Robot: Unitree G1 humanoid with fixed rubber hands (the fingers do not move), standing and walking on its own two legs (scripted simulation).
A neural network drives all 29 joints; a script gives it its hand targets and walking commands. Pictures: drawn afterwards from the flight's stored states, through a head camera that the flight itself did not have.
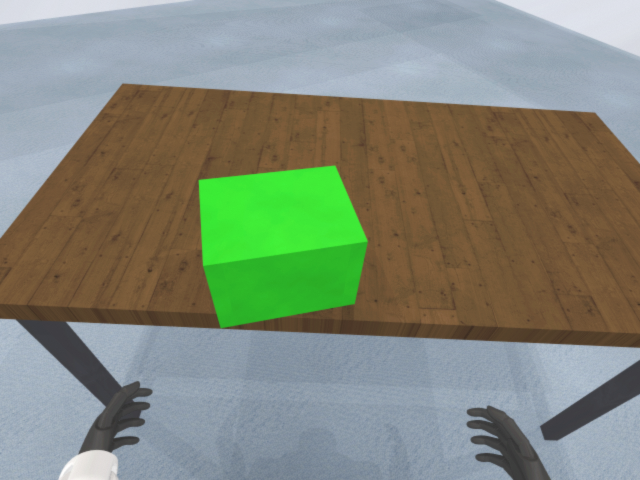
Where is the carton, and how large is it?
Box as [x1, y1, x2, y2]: [199, 166, 367, 327]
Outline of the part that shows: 335,166 199,180 203,267 220,327 354,303 367,241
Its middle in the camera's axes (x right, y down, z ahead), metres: -0.07 +0.00 +0.62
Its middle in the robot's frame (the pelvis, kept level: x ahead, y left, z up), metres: +0.45 +0.07 +0.01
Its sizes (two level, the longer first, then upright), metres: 0.218 0.172 0.155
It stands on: a table, 0.69 m high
